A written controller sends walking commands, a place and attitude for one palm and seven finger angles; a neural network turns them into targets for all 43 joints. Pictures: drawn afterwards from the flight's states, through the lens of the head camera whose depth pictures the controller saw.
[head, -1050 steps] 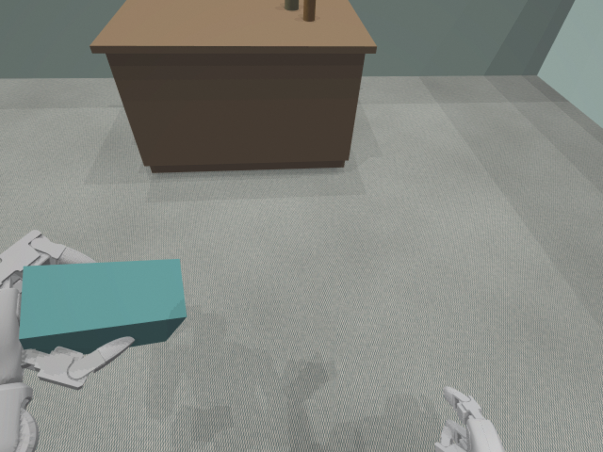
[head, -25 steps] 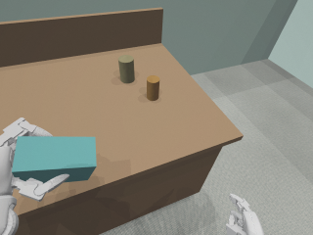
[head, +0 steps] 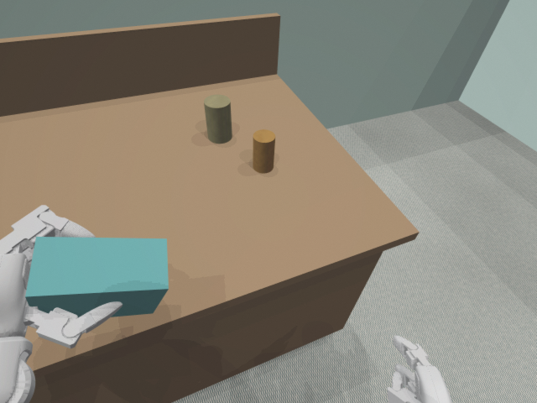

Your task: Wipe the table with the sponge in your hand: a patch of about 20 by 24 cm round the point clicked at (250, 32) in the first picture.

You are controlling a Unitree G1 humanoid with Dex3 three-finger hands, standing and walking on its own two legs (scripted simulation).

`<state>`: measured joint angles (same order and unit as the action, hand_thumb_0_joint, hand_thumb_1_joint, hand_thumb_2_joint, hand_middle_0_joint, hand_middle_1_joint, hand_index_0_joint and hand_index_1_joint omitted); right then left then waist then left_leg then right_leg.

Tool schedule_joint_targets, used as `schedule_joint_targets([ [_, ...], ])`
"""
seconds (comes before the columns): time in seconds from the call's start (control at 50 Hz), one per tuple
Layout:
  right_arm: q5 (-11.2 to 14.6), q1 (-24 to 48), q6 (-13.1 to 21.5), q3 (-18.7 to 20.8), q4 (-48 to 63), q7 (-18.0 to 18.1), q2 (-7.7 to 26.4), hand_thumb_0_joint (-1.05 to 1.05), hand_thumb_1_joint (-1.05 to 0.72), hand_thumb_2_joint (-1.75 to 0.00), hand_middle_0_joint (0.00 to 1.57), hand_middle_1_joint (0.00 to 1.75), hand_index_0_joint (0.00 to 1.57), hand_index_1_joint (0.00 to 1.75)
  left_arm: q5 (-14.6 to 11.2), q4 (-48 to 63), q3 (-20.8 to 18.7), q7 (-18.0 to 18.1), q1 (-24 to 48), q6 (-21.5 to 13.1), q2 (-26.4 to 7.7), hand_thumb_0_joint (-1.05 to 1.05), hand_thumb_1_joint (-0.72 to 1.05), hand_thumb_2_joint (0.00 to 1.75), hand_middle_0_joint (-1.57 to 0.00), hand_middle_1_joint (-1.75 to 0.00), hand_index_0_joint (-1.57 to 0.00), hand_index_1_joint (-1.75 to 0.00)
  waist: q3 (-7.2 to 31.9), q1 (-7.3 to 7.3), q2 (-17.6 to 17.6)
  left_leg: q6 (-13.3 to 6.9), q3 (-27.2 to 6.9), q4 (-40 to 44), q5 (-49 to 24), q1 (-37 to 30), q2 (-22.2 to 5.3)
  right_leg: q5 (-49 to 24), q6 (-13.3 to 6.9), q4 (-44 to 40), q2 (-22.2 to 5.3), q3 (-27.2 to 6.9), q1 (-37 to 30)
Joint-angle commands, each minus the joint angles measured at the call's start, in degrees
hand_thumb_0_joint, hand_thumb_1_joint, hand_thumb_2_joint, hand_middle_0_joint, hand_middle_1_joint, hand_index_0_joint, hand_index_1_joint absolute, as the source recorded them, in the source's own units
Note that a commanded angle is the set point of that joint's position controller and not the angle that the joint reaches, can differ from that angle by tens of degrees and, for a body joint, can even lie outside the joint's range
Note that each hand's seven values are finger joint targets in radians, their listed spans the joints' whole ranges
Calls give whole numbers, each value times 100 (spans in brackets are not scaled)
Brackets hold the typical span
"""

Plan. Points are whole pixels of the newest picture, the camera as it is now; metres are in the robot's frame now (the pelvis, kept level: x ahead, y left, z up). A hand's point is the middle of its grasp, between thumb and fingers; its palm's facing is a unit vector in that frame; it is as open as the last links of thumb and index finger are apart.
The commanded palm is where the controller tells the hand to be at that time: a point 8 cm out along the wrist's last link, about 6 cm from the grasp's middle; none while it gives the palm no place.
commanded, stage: come to a stop and stand still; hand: left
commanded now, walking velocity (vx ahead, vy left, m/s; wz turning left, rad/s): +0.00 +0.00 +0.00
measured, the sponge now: (123, 279) +0.23 +0.20 +0.12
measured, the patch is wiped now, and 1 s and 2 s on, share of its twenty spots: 0.00 0.00 0.00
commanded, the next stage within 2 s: look again from close up in 1.46 s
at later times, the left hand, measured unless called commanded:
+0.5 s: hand (51, 230) +0.26 +0.28 +0.17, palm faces +0.41 -0.84 -0.36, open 10.2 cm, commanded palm +0.19 +0.30 +0.17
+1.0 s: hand (56, 245) +0.24 +0.27 +0.17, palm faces +0.37 -0.86 -0.35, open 10.2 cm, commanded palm +0.18 +0.31 +0.17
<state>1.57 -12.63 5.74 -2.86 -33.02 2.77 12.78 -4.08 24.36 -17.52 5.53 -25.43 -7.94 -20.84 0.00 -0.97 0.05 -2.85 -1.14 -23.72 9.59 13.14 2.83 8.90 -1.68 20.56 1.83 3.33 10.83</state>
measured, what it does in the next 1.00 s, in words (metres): stands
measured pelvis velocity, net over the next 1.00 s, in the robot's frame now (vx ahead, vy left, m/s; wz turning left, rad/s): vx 0.02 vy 0.03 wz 0.00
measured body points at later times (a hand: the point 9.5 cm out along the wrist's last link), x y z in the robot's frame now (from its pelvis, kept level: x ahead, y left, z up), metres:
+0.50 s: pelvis +0.03 +0.02 +0.00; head +0.06 +0.06 +0.44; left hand +0.23 +0.33 +0.19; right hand +0.20 -0.19 -0.08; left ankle +0.03 +0.08 -0.74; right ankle +0.02 -0.10 -0.74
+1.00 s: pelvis +0.02 +0.03 +0.00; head +0.04 +0.05 +0.45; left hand +0.21 +0.31 +0.18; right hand +0.21 -0.19 -0.07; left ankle +0.03 +0.08 -0.74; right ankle +0.02 -0.10 -0.74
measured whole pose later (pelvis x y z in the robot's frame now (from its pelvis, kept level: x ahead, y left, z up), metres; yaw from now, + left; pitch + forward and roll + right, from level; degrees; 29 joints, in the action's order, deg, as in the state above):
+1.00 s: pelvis +0.02 +0.03 +0.00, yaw +0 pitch +0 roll -2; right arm 0.6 -10.7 6.5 -2.0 -32.5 1.6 10.9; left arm -2.8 27.2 -19.7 5.5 -23.6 -14.2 -21.2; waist -1.5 -1.4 1.3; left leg -4.6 -0.4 -25.5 12.3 13.5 4.1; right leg 10.8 0.4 21.0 0.5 2.8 10.6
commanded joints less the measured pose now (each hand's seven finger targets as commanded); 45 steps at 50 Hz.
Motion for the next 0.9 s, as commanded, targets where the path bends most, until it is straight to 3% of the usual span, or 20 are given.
schedule_joint_targets([
  [0.0,-252,-150,600,343,795,23,810,0,-90,-90,20,30,20,30,1043,2828,-3862,142,6681,-1081,-5562,0,10,130,-120,-160,-120,-160,-792,53,362,-27,-271,-77,214,1172,-807,307,600,-658,-641,-741,694],
  [0.02,-99,329,562,84,578,14,129,0,-90,-90,20,30,20,30,415,-372,-1714,-73,3387,-913,-2125,0,10,130,-120,-160,-120,-160,715,41,317,-42,-382,-173,-227,-14,-532,1025,77,-407,-890,-734,654],
  [0.04,-138,417,643,389,769,33,478,0,-90,-90,20,30,20,30,178,-437,-1503,-67,1592,-899,-1722,0,10,130,-120,-160,-120,-160,219,-302,211,147,-408,-143,174,70,-507,944,65,-880,-778,-1365,451],
  [0.06,-77,277,653,430,836,-43,606,0,-90,-90,20,30,20,30,66,-301,-860,-127,1292,-881,-1058,0,10,130,-120,-160,-120,-160,459,-146,-203,160,-376,-69,403,36,-369,1111,-83,-700,-876,-1387,101],
  [0.08,-7,408,721,460,816,-158,575,0,-90,-90,20,30,20,30,-12,-60,-537,-196,947,-991,-660,0,10,130,-120,-160,-120,-160,730,-141,-882,109,-310,40,531,-81,-425,995,-95,-435,-804,-1159,-28],
  [0.14,-38,425,752,432,833,-260,629,0,-90,-90,20,30,20,30,35,1031,-257,-137,599,-1153,-656,0,10,130,-120,-160,-120,-160,581,-162,-754,69,-521,550,1323,483,-542,1355,22,-216,-566,-870,-290],
  [0.18,-7,575,795,400,864,-270,619,0,-90,-90,20,30,20,30,74,1093,-512,-44,274,-1157,-880,0,10,130,-120,-160,-120,-160,464,-190,-392,33,-594,793,1639,720,-659,1244,82,-15,-393,-649,-400],
  [0.24,-57,484,805,415,896,-140,625,0,-90,-90,20,30,20,30,123,1177,-1062,54,639,-1219,-1317,0,10,130,-120,-160,-120,-160,370,-159,228,29,-809,898,1629,997,-713,964,133,113,-340,-553,-574],
  [0.28,-65,592,802,390,877,-81,628,0,-90,-90,20,30,20,30,120,1248,-1478,93,968,-1253,-1700,0,10,130,-120,-160,-120,-160,321,-117,84,31,-836,840,1345,919,-725,700,134,178,-344,-516,-518],
  [0.3,-79,551,797,386,871,-42,577,0,-90,-90,20,30,20,30,106,1226,-1300,66,1161,-1293,-1479,0,10,130,-120,-160,-120,-160,346,-80,-121,23,-917,856,1268,926,-762,609,119,275,-396,-464,-551],
  [0.4,-116,461,905,383,749,-73,542,0,-90,-90,20,30,20,30,115,1579,-911,2,1401,-1360,-1194,0,10,130,-120,-160,-120,-160,837,-63,-986,242,-718,346,-924,-81,-735,-419,36,378,-460,-397,-461],
  [0.44,-133,372,924,433,727,-135,584,0,-90,-90,20,30,20,30,132,1710,-799,5,1085,-1319,-1093,0,10,130,-120,-160,-120,-160,1132,-72,-896,392,-661,31,-2336,-555,-771,-822,23,407,-447,-368,-462],
  [0.5,-126,318,823,454,708,-254,582,0,-90,-90,20,30,20,30,118,1490,-606,-14,381,-1185,-757,0,10,130,-120,-160,-120,-160,1229,-34,-540,513,-584,-126,-3288,-814,-822,-962,38,393,-384,-250,-377],
  [0.58,-83,486,566,482,766,-211,587,0,-90,-90,20,30,20,30,92,1209,-1144,48,50,-1017,-1111,0,10,130,-120,-160,-120,-160,1067,-35,-199,585,-549,-56,-2958,-438,-803,-1253,39,302,-388,-240,-584],
  [0.6,-108,449,479,459,795,-189,579,0,-90,-90,20,30,20,30,47,1085,-1017,12,45,-1003,-949,0,10,130,-120,-160,-120,-160,1007,-12,-108,545,-538,-30,-2747,-309,-790,-1299,34,229,-428,-239,-618],
  [0.68,-71,626,397,421,926,-78,560,0,-90,-90,20,30,20,30,16,1453,-1221,20,372,-991,-1235,0,10,130,-120,-160,-120,-160,995,0,-369,530,-535,56,-2658,-394,-756,-1352,39,270,-422,-276,-605],
  [0.7,-106,579,376,399,926,-71,564,0,-90,-90,20,30,20,30,-3,1457,-977,-16,467,-1001,-1016,0,10,130,-120,-160,-120,-160,932,13,-502,534,-558,121,-2661,-373,-768,-1161,40,257,-405,-240,-534],
  [0.78,-111,685,446,393,967,-58,556,0,-90,-90,20,30,20,30,75,1958,-854,37,774,-979,-1094,0,10,130,-120,-160,-120,-160,1005,-9,-968,553,-579,187,-2531,-616,-835,-630,58,268,-360,-282,-396],
  [0.86,-120,589,449,432,933,-52,604,0,-90,-90,20,30,20,30,89,1696,-721,81,683,-939,-942,0,10,130,-120,-160,-120,-160,927,-14,-647,536,-655,266,-1749,-262,-812,-690,40,108,-431,-363,-642],
  [0.88,-105,642,435,436,905,-47,616,0,-90,-90,20,30,20,30,112,1604,-907,116,546,-925,-1064,0,10,130,-120,-160,-120,-160,932,-26,-673,517,-617,286,-1602,-199,-778,-717,49,90,-403,-359,-688],
])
